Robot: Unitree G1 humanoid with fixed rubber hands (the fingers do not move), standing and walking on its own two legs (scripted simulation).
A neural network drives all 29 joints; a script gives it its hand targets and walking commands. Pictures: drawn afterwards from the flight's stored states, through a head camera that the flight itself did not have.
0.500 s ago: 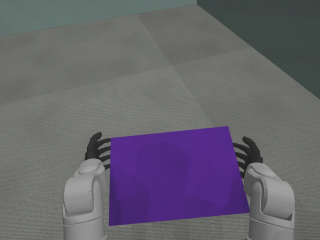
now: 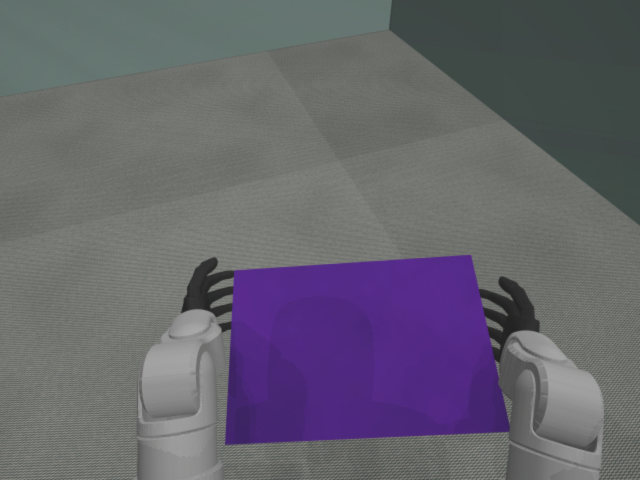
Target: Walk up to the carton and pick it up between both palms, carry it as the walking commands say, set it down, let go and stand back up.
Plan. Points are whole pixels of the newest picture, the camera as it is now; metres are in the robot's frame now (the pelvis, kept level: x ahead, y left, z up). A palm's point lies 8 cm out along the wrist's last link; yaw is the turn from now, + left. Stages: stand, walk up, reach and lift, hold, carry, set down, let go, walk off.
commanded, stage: carry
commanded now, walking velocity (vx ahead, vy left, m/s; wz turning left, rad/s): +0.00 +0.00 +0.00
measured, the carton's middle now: (356, 356) +0.28 -0.02 -0.01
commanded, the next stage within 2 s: none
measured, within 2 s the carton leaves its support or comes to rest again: neither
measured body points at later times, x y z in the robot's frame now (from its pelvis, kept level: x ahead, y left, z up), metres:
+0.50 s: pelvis +0.13 -0.01 -0.01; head +0.14 +0.00 +0.44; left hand +0.40 +0.17 +0.05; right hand +0.40 -0.19 +0.05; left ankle +0.09 +0.09 -0.73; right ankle +0.03 -0.09 -0.73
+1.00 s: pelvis +0.27 -0.02 -0.01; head +0.28 -0.02 +0.44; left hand +0.55 +0.15 +0.04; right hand +0.53 -0.21 +0.03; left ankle +0.18 +0.09 -0.72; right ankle +0.20 -0.11 -0.73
